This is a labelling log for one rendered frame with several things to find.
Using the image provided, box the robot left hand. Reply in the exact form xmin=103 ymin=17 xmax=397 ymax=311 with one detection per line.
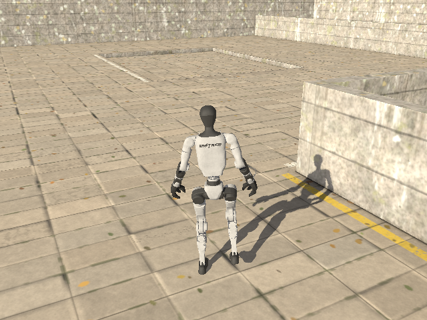
xmin=171 ymin=184 xmax=185 ymax=199

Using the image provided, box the robot left upper arm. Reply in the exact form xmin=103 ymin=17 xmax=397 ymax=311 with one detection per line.
xmin=179 ymin=135 xmax=196 ymax=172

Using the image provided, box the left robot forearm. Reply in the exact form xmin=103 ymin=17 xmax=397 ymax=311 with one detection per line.
xmin=173 ymin=162 xmax=185 ymax=187

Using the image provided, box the right robot forearm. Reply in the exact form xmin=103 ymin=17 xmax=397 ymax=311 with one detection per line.
xmin=239 ymin=158 xmax=254 ymax=184

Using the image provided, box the robot right shin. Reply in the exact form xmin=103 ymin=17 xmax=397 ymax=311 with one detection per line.
xmin=228 ymin=210 xmax=238 ymax=256

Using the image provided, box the robot right hand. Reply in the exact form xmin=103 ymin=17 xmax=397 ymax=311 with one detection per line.
xmin=242 ymin=180 xmax=258 ymax=197

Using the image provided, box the robot right upper arm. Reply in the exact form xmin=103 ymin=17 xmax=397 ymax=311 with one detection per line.
xmin=224 ymin=133 xmax=245 ymax=169

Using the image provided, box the robot head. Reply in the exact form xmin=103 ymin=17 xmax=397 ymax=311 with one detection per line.
xmin=199 ymin=105 xmax=221 ymax=137

